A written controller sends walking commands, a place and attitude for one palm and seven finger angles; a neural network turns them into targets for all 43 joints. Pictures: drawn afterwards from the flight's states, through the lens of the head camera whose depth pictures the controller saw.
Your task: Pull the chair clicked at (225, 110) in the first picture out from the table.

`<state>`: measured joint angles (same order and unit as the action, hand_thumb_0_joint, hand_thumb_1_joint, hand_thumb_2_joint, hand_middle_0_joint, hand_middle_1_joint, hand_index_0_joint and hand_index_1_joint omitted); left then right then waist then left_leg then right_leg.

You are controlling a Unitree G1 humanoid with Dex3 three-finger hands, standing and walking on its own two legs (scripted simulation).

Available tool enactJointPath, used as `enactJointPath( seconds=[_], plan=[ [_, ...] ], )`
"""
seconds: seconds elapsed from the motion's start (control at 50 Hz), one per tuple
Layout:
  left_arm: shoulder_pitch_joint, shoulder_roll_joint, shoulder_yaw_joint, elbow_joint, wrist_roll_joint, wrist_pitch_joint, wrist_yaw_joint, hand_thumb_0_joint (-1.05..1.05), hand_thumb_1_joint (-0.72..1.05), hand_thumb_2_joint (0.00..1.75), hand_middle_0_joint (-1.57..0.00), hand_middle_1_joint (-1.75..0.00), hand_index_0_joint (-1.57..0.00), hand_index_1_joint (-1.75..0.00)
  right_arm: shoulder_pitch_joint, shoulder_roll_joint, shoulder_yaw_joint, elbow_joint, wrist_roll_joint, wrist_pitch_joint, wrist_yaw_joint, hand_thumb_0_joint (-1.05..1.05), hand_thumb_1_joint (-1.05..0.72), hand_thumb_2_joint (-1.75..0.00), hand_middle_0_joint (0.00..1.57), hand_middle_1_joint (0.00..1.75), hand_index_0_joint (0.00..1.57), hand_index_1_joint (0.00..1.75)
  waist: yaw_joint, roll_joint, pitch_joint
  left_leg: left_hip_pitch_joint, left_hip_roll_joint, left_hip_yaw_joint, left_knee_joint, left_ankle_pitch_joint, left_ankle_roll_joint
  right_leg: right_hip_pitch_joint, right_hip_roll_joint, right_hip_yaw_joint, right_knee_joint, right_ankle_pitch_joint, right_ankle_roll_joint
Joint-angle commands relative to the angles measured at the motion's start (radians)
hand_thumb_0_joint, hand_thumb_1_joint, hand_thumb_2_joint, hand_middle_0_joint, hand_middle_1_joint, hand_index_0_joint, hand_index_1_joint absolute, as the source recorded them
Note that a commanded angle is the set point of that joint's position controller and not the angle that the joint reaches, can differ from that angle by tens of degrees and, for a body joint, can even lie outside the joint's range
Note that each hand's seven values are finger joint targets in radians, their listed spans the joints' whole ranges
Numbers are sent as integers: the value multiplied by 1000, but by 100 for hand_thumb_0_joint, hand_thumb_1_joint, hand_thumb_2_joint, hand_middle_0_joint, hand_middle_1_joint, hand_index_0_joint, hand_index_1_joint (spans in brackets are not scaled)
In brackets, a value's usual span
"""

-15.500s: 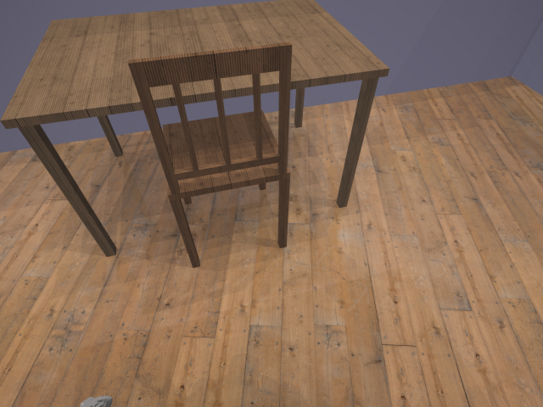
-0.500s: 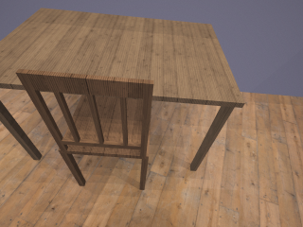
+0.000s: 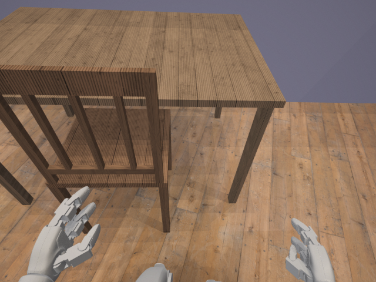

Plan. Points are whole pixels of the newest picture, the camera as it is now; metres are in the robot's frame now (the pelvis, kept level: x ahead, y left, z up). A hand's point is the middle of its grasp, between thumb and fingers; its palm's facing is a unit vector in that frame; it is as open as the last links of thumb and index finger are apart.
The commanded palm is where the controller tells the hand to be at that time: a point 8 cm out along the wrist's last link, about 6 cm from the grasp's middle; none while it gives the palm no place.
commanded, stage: raise the hand toward the chair's back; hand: left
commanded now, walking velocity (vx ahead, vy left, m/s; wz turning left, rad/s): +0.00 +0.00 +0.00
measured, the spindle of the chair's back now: (89, 136) +0.49 +0.30 +0.00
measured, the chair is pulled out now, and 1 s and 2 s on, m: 0.00 0.00 0.00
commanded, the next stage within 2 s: aim the fingers beside a spindle in 1.70 s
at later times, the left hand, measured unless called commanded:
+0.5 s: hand (75, 214) +0.24 +0.23 +0.05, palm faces +0.11 -0.99 -0.05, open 13.4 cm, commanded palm +0.20 +0.28 +0.04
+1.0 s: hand (68, 217) +0.24 +0.25 +0.03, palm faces +0.09 -1.00 -0.03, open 16.7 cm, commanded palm +0.23 +0.30 +0.05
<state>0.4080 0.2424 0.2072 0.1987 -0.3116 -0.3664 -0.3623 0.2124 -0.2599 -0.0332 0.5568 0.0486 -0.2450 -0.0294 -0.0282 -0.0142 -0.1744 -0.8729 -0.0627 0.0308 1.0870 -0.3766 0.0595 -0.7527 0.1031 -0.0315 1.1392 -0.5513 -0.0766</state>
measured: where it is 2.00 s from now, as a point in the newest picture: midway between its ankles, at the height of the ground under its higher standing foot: outside the picture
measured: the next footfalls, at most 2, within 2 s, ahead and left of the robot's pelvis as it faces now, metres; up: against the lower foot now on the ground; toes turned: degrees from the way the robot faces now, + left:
none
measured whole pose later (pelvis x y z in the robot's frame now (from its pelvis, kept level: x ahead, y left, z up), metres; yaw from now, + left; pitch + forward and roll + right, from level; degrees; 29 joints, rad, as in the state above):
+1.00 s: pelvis +0.02 +0.05 -0.01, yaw -1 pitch +16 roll -6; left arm 0.37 0.25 0.17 -0.04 -0.27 -0.33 -0.18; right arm 0.18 -0.23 0.04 0.55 0.01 -0.19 -0.05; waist 0.02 0.05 -0.14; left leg -1.03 -0.06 0.01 1.17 -0.43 0.10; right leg -0.86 0.10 -0.07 1.13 -0.56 -0.03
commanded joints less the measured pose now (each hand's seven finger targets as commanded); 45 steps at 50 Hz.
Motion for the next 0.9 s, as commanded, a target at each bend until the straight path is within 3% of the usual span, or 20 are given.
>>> enactJointPath(
  seconds=[0.0, 0.06, 0.08, 0.1, 0.14, 0.18, 0.2, 0.24, 0.28, 0.32, 0.38, 0.44, 0.48, 0.56, 0.64, 0.68, 0.74, 0.8, 0.84, 0.88],
  plan=[
    [23, 185, 170, -438, -64, -51, 77, 0, 41, 69, -15, -22, -15, -22, -124, -103, -38, -212, -23, -57, -29, 0, -90, -90, 20, 30, 20, 30, 70, 92, 12, 11, 44, -97, -91, -182, -35, -99, -104, 216, -327, -224, 68],
    [-79, 170, 105, -635, -33, -259, 153, 0, 34, 66, -14, -21, -14, -21, -62, -92, -39, -148, -50, -72, -18, 0, -90, -90, 20, 30, 20, 30, 40, 191, -60, 99, 69, -146, -77, -122, -29, -175, -59, 128, -211, -7, 42],
    [-136, 168, 63, -679, -23, -297, 161, 0, 32, 65, -14, -21, -14, -21, -56, -102, -33, -133, -49, -79, -19, 0, -90, -90, 20, 30, 20, 30, 6, 187, -79, 114, 73, -155, -62, -121, -22, -194, -54, 123, -198, 13, 48],
    [-110, 151, 40, -654, -17, -319, 159, 0, 29, 64, -14, -20, -14, -20, -47, -102, -34, -111, -51, -90, -24, 0, -90, -90, 20, 30, 20, 30, 2, 194, -101, 126, 72, -158, -43, -93, -17, -205, -53, 123, -195, 33, 47],
    [-88, 92, -33, -539, -11, -356, 114, 0, 25, 62, -13, -20, -13, -20, -39, -112, -25, -65, -52, -115, -30, 0, -90, -90, 20, 30, 20, 30, -38, 124, -78, 67, 68, -163, 22, -54, -8, -249, -48, 104, -169, 65, 61],
    [-26, 71, -47, -362, -12, -329, 36, 0, 20, 60, -13, -19, -13, -19, -33, -122, -22, -35, -41, -120, -38, 0, -90, -90, 20, 30, 20, 30, -55, 32, -80, -19, 63, -158, 87, -29, -5, -249, -55, 136, -162, 108, 90],
    [16, 73, -31, -286, -13, -285, 0, 0, 18, 59, -13, -19, -13, -19, -25, -126, -27, -33, -31, -113, -42, 0, -90, -90, 20, 30, 20, 30, -49, -43, -113, -60, 65, -149, 102, -30, -6, -203, -64, 163, -167, 133, 107],
    [70, 121, 21, -286, -26, -166, -55, 0, 13, 57, -12, -18, -12, -18, -35, -129, -34, -65, -6, -94, -54, 0, -90, -90, 20, 30, 20, 30, 4, -60, -235, -41, 64, -138, 80, 14, -6, -78, -85, 203, -188, 195, 132],
    [127, 188, 141, -324, -58, -40, -60, 0, 8, 55, -12, -17, -12, -17, -47, -116, -40, -91, 5, -69, -62, 0, -90, -90, 20, 30, 20, 30, 74, -8, -376, 20, 57, -134, 51, 99, -12, 67, -101, 216, -184, 310, 146],
    [133, 216, 213, -486, -83, 10, -19, 0, 4, 53, -11, -16, -11, -16, -49, -93, -40, -120, 1, -52, -66, 0, -90, -90, 20, 30, 20, 30, 115, 42, -467, 124, 56, -130, 4, 212, -20, 155, -102, 179, -167, 467, 148],
    [156, 190, 233, -550, -73, -17, 94, 0, -3, 50, -11, -15, -11, -15, -62, -66, -42, -95, -23, -44, -57, 0, -90, -90, 20, 30, 20, 30, 131, 80, -400, 219, 60, -126, -42, 315, -30, 87, -64, 73, -141, 538, 103],
    [135, 53, 105, -448, -39, -101, 152, 0, -10, 47, -10, -14, -10, -14, -73, -64, -39, -63, -41, -41, -35, 0, -90, -90, 20, 30, 20, 30, 56, 15, -182, 186, 69, -143, -36, 292, -39, -96, -46, 14, -104, 464, 82],
    [121, 12, 40, -369, -14, -142, 141, 0, -15, 45, -10, -14, -10, -14, -70, -82, -40, -56, -47, -38, -27, 0, -90, -90, 20, 30, 20, 30, 31, -15, -128, 131, 73, -150, -21, 243, -38, -178, -38, -4, -76, 360, 73],
    [95, 49, 3, -370, -28, -150, 70, 0, -24, 41, -9, -12, -9, -12, -47, -119, -42, -101, -36, -48, -32, 0, -90, -90, 20, 30, 20, 30, 27, -6, -176, 100, 81, -166, -46, 87, -39, -188, -34, 5, -99, 172, 54],
    [45, 161, 86, -575, -25, -146, 107, 0, -34, 37, -8, -11, -8, -11, -23, -126, -47, -127, -40, -43, -40, 0, -90, -90, 20, 30, 20, 30, 67, 113, -382, 277, 83, -165, -57, 251, -53, -117, -32, 12, -90, 282, 50],
    [45, 198, 129, -637, -13, -160, 162, 0, -38, 35, -7, -10, -7, -10, -21, -122, -50, -114, -48, -31, -33, 0, -90, -90, 20, 30, 20, 30, 89, 178, -404, 370, 98, -203, -81, 335, -87, -157, -20, -12, -73, 267, 39],
    [57, 110, 69, -576, 8, -166, 216, 0, -45, 32, -6, -9, -6, -9, -44, -110, -42, -104, -52, -4, -21, 0, -90, -90, 20, 30, 20, 30, 63, 173, -254, 358, 123, -254, -123, 247, -106, -246, -19, -39, -74, 168, 42],
    [57, 53, 20, -425, 23, -115, 217, 0, -50, 30, -6, -8, -6, -8, -61, -118, -31, -105, -44, 17, -20, 0, -90, -90, 20, 30, 20, 30, 27, 92, -142, 237, 119, -259, -147, 29, -89, -265, -19, -43, -101, 94, 46],
    [30, 51, -4, -372, 25, -71, 192, 0, -50, 30, -6, -8, -6, -8, -59, -131, -24, -119, -34, 22, -26, 0, -90, -90, 20, 30, 20, 30, 18, 52, -105, 182, 117, -270, -177, -119, -81, -255, -19, -36, -121, 38, 49],
    [-25, 74, -11, -401, 25, -40, 174, 0, -50, 30, -6, -8, -6, -8, -51, -144, -18, -133, -28, 18, -33, 0, -90, -90, 20, 30, 20, 30, 22, 87, -133, 210, 119, -296, -208, -183, -86, -247, -21, -27, -123, 19, 49]
  ],
)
